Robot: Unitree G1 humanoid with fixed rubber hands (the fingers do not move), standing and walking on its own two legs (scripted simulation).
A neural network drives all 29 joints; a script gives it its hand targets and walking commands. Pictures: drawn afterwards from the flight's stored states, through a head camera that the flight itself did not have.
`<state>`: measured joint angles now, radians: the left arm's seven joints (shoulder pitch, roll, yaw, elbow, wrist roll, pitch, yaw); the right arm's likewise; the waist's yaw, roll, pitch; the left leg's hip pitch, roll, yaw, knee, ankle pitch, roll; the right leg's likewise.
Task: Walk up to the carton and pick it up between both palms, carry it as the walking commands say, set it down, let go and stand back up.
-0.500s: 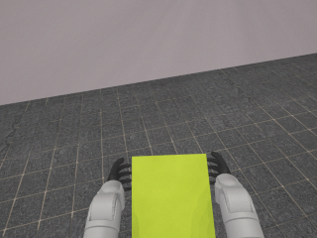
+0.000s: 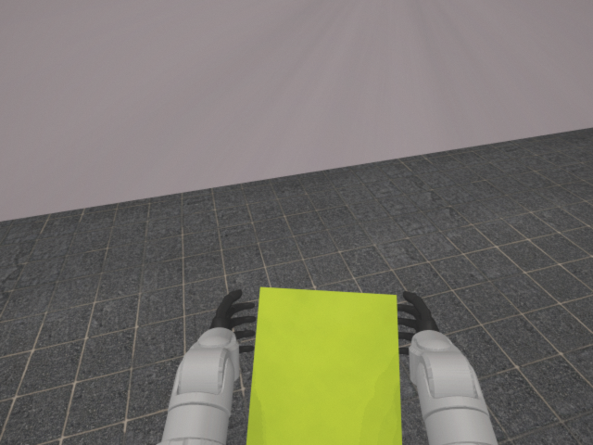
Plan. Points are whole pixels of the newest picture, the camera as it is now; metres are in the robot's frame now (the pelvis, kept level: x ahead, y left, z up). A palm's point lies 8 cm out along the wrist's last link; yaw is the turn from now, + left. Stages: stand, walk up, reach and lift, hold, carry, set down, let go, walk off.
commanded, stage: set down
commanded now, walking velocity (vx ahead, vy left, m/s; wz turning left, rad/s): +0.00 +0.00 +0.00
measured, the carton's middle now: (319, 364) +0.32 -0.01 -0.08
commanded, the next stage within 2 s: none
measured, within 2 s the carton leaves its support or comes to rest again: neither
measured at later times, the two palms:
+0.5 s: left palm (223, 353) +0.30 +0.14 -0.01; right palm (410, 349) +0.30 -0.14 +0.00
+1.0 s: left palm (237, 386) +0.31 +0.14 -0.12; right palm (399, 388) +0.30 -0.14 -0.12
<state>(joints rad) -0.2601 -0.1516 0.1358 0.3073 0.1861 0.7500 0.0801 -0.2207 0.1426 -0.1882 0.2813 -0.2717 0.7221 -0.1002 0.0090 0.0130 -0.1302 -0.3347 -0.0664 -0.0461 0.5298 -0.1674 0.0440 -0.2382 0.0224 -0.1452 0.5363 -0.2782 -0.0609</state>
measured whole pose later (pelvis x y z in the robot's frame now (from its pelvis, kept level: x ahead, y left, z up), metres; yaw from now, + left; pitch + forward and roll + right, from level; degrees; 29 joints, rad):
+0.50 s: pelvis -0.02 +0.00 -0.01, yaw -1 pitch -6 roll +0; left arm -0.48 -0.15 0.42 0.64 0.33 0.46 0.03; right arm -0.52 0.15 -0.40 0.73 -0.33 0.41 -0.08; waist 0.01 -0.03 0.12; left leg -0.32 -0.07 -0.04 0.63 -0.20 0.04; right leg -0.24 0.02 -0.12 0.65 -0.31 -0.07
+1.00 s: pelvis -0.03 +0.01 -0.04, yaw -3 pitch +10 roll -1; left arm -0.48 -0.17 0.36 0.63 0.32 0.13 0.13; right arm -0.51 0.16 -0.40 0.73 -0.23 0.08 -0.12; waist 0.01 -0.03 0.17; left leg -0.79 -0.06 -0.02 0.87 -0.26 0.05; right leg -0.70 0.02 -0.12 0.89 -0.37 -0.07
